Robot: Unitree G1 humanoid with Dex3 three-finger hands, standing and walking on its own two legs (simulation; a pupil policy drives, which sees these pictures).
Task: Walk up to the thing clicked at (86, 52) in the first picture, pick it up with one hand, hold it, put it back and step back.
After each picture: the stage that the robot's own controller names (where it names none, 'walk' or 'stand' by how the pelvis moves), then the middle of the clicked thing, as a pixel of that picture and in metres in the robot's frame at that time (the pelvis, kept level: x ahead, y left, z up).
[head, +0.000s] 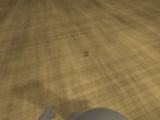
stand; (86, 53) +1.24 +0.14 -0.72
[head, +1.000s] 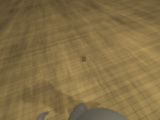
walk; (84, 58) +1.12 +0.26 -0.71
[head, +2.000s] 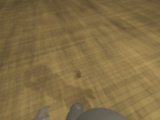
walk; (79, 74) +0.70 +0.23 -0.71
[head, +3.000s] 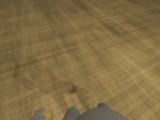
walk; (74, 89) +0.45 +0.18 -0.71
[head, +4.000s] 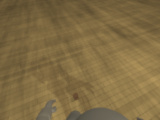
stand; (75, 96) +0.37 +0.21 -0.71
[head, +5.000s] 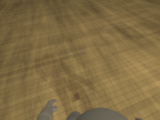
stand; (76, 96) +0.36 +0.19 -0.72
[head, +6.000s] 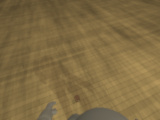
stand; (77, 98) +0.34 +0.19 -0.72
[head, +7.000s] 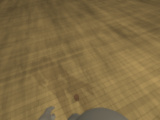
stand; (76, 97) +0.35 +0.20 -0.72
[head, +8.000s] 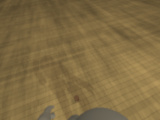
stand; (76, 98) +0.34 +0.19 -0.73
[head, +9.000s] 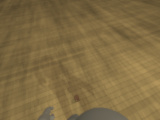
stand; (76, 98) +0.35 +0.19 -0.73
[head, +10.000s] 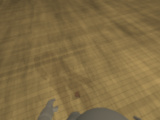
go down; (77, 95) +0.35 +0.18 -0.72
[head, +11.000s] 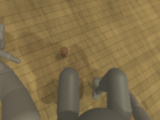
go down; (64, 52) +0.47 +0.19 -0.30
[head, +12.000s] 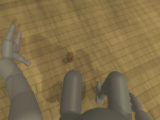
approach; (70, 57) +0.47 +0.17 -0.32
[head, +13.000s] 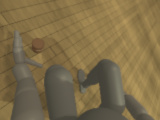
close in; (37, 46) +0.47 +0.22 -0.23
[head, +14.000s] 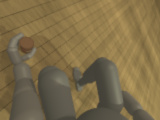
close; (27, 46) +0.46 +0.24 -0.23
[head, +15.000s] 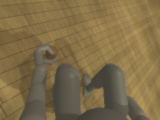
lift; (51, 53) +0.40 +0.22 -0.19
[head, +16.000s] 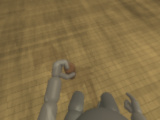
lift; (70, 71) +0.33 +0.16 +0.00
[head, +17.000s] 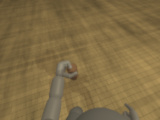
hold; (72, 72) +0.33 +0.15 +0.01
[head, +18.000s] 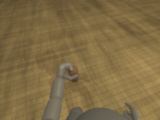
hold; (73, 74) +0.32 +0.15 -0.01
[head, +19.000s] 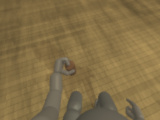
crouch; (70, 68) +0.36 +0.16 -0.06
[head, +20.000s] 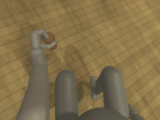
lower; (50, 42) +0.51 +0.22 -0.11
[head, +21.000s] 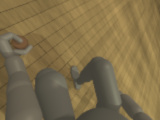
lower; (21, 45) +0.46 +0.24 -0.25
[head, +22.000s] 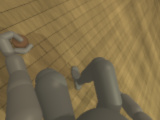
lower; (22, 45) +0.46 +0.24 -0.24
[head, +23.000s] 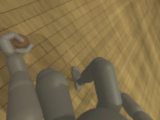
lower; (22, 45) +0.46 +0.24 -0.24
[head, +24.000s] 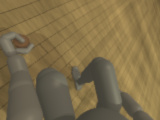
lower; (23, 45) +0.46 +0.24 -0.24
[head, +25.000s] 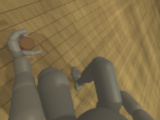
open; (26, 46) +0.46 +0.22 -0.24
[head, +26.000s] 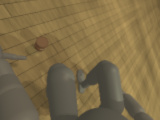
stand; (41, 44) +0.46 +0.21 -0.25
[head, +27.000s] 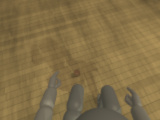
walk; (77, 73) +0.43 +0.15 -0.52
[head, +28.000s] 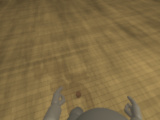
stand; (78, 94) +0.38 +0.15 -0.67
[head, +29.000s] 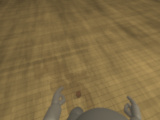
stand; (78, 94) +0.38 +0.15 -0.67
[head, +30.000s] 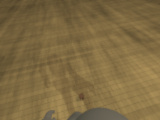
stand; (81, 96) +0.38 +0.14 -0.72
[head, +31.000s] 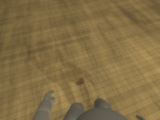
walk; (81, 81) +0.44 +0.10 -0.71
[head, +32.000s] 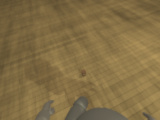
walk; (83, 73) +0.64 +0.17 -0.70
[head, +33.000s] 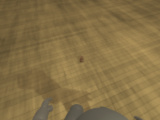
stand; (81, 59) +0.96 +0.20 -0.70
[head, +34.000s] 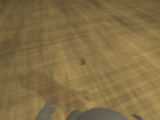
stand; (83, 61) +0.98 +0.17 -0.72
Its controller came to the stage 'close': yes
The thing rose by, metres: 0.72
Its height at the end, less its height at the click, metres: +0.00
